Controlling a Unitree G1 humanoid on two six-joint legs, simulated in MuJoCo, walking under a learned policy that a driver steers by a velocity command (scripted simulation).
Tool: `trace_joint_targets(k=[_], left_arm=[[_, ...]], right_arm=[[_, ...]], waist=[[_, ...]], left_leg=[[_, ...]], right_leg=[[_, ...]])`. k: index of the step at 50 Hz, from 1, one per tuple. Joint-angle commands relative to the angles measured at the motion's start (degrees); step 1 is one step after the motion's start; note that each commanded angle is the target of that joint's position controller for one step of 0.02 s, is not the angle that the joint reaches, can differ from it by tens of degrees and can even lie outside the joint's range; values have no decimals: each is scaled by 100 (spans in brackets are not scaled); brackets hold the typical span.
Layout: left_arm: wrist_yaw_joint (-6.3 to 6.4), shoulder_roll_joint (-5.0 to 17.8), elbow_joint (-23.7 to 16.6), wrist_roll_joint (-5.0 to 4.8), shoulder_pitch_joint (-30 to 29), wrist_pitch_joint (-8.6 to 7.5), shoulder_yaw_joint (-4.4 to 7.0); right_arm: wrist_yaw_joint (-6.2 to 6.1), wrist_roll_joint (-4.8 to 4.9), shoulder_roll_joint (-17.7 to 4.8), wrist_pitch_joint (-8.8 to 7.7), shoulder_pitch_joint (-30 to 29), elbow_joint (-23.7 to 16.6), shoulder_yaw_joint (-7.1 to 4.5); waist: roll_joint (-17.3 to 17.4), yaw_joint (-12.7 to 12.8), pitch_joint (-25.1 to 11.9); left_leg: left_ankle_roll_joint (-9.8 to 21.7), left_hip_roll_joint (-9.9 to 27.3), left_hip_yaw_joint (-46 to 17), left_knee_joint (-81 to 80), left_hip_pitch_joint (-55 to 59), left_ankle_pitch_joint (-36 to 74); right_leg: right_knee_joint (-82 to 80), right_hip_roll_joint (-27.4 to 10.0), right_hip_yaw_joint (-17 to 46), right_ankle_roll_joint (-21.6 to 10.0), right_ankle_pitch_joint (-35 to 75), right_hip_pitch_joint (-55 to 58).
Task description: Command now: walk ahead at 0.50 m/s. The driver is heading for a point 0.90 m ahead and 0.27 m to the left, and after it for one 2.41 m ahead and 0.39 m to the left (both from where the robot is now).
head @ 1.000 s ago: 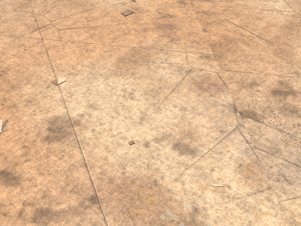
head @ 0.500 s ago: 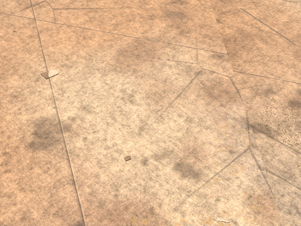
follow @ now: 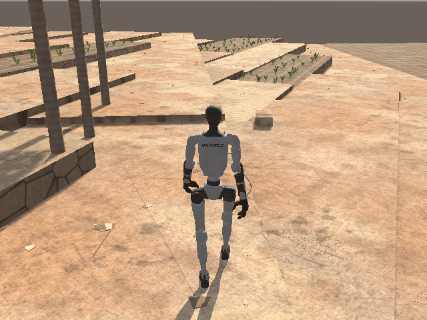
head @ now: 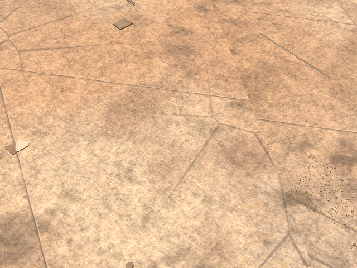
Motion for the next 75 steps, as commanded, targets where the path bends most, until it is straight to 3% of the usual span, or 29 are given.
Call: trace_joint_targets(k=[1, 2, 3, 4, 5, 6, 9, 14, 24, 29, 30, 31, 32, 33, 35, 37, 39, 45, 52, 54, 57, 58, 59, 60, 61, 62, 63, 68, 75], left_arm=[[108, 651, 57, -1, 1080, -149, 233], [158, 815, 354, 73, 2031, -203, 324], [220, 1346, 493, 231, 2920, -221, 471], [146, 1532, 482, 126, 2851, -129, 542], [96, 1303, 393, -32, 2208, -84, 488], [76, 923, 321, -64, 1721, -112, 381], [143, 325, 491, 0, 1589, -269, 189], [170, 641, 670, -5, 2186, -425, 220], [332, 695, 837, 11, 3040, -364, 178], [421, 1073, 748, 56, 2764, -211, 283], [387, 1132, 664, 34, 2657, -176, 305], [336, 1044, 451, -11, 2523, -192, 284], [202, 543, 13, -101, 2566, -245, 224], [157, 941, -171, -41, 1882, -321, 271], [146, 879, -260, -95, 1653, -429, 248], [146, 769, -240, 111, 1810, -218, 238], [99, 707, -317, 189, 1811, -24, 232], [50, 780, -930, 135, 406, 93, 200], [-10, 829, -1503, 58, -713, -14, 81], [-2, 929, -1534, 36, -489, -72, 84], [139, 1247, -1029, 37, 1290, -192, 235], [229, 1522, -937, 162, 2127, -243, 309], [241, 2103, -902, 305, 2444, -213, 439], [166, 1868, -844, 113, 2243, -117, 446], [137, 1340, -957, 47, 1649, -103, 333], [105, 1009, -950, 43, 1394, -132, 247], [106, 935, -869, 70, 1384, -163, 213], [43, 1036, -445, -83, 1936, -345, 217], [55, 1279, -256, -80, 2485, -216, 319]], right_arm=[[-50, -25, -941, -9, 78, -113, -176], [-37, 30, -943, 2, -54, -164, -175], [13, 174, -610, -8, 46, -383, -85], [59, 294, -486, 1, 560, -371, -127], [39, 147, -837, 46, 84, -442, -225], [61, 94, -760, 24, -446, -601, -218], [135, -32, -409, 196, -403, -541, -206], [242, -31, -424, 425, -1062, -830, -241], [338, -11, -346, 365, -2955, -1603, -107], [291, -51, -684, 343, -1766, -1360, -298], [271, -95, -870, 304, -1039, -1143, -402], [206, -180, -1357, 289, -342, -1026, -577], [189, -81, -1858, 353, -628, -1195, -698], [166, 33, -1802, 441, -567, -1176, -682], [117, 74, -1245, 410, -1135, -1170, -538], [62, 124, -1026, 295, -1421, -1229, -444], [70, 165, -1128, 177, -1253, -1209, -441], [110, 152, -1325, 179, -483, -1212, -472], [21, 62, -1432, 218, 63, -1293, -485], [-24, 45, -1520, 199, -114, -1369, -502], [47, 70, -1601, 107, -469, -1421, -495], [94, 108, -1316, 65, -413, -1526, -412], [101, 310, -708, 79, 397, -1594, -299], [63, 133, -1165, 120, 547, -1469, -344], [69, 40, -1226, 173, 54, -1474, -353], [112, -15, -1168, 174, -450, -1575, -319], [156, -20, -1108, 198, -642, -1642, -313], [300, -165, -934, 333, -895, -1793, -233], [327, -45, -742, 256, -2543, -2336, -10]], waist=[[594, 804, -437], [478, 1226, -889], [-226, 1387, -1656], [-1132, 1054, -2203], [-266, 856, -1499], [-33, 752, -726], [-7, 268, -116], [-159, 241, 93], [-250, 698, 324], [-561, 61, -476], [-429, -281, -845], [118, -622, -1344], [1542, -141, -1720], [473, -304, -1514], [-196, 177, -375], [-172, 540, -261], [-13, 618, -314], [364, 181, -140], [521, -183, -111], [595, 5, -150], [420, 837, -931], [102, 1147, -1587], [-1255, 777, -2282], [-1094, 636, -2162], [-346, 481, -1093], [85, 506, -614], [-30, 429, -421], [-440, 245, -466], [-434, 625, -170]], left_leg=[[467, 1599, -396, 1737, -27, 6418], [378, 1432, -259, 2882, -710, 5646], [216, 984, 22, 4777, -2259, 3378], [82, -73, -165, 6634, -3818, -856], [167, 358, -732, 6847, -4318, -438], [162, 569, -731, 6621, -4450, -3], [76, 924, -771, 5718, -3709, 443], [-39, 994, -666, 5223, -4341, 1218], [95, 742, 259, 2644, -4597, 1927], [718, -20, 633, 2251, -2963, 676], [902, -103, 463, 1756, -1950, 807], [1268, 855, -879, 1431, -635, 345], [2232, 2461, -4243, 764, 928, 616], [2233, 2409, -4265, 394, 722, 636], [1682, 2057, -2980, 167, -706, 1567], [1363, 1482, -2170, 99, -1500, 2472], [1327, 1265, -1911, 88, -1702, 3076], [932, 1004, -1933, 48, -1397, 3279], [874, 1155, -2372, 549, -411, 3870], [727, 1232, -2435, 725, -425, 4138], [339, 856, -1999, 2418, -940, 5416], [254, 580, -1820, 3781, -1720, 3990], [11, -360, -1219, 5667, -3394, -237], [51, -229, -1238, 6371, -4032, -811], [20, 95, -1243, 6450, -4222, -273], [7, 265, -1202, 6108, -4168, 63], [-8, 398, -1172, 5813, -4056, 162], [-198, 659, -712, 5004, -3987, 364], [-564, 671, -281, 2647, -3677, 1370]], right_leg=[[-430, 461, -146, -344, -462, 1296], [-738, 246, 79, -505, -151, 2605], [-796, -1211, 1814, -920, -663, 4263], [-1561, -2383, 4464, -1667, -717, 5046], [-1741, -2100, 3982, -1509, -1098, 4385], [-1941, -1903, 3198, -1329, -1019, 3540], [-2385, -1246, 1676, -645, -162, 2136], [-2636, -1101, 762, -395, 624, 2157], [-2294, -1182, -371, -136, 2490, 3536], [-9, -1376, -775, -137, 5339, 3923], [1178, -1309, -850, -66, 4617, 3442], [2951, -1112, -880, 83, 2585, 2188], [5146, 347, -441, 442, -2547, -424], [5310, 144, 659, 374, -2181, -1179], [4283, -377, 729, 361, -1381, -1032], [3611, -540, 749, 525, -1312, -325], [3242, -527, 643, 671, -1275, -195], [1775, -436, 497, 852, -55, -908], [436, -40, 547, 655, 218, -1028], [-21, 44, 590, 504, 106, -422], [-695, 316, 401, 114, 22, 2157], [-722, -613, 1314, -133, -659, 3459], [-1006, -2276, 3991, -889, -675, 4889], [-1617, -2383, 5284, -1171, -1365, 4472], [-1763, -2108, 4345, -1049, -1700, 3544], [-1849, -1756, 3470, -868, -1240, 2889], [-1943, -1467, 2842, -686, -641, 2555], [-2214, -1044, 1892, -759, 928, 2328], [-2284, -745, 1586, -683, 801, 2063]])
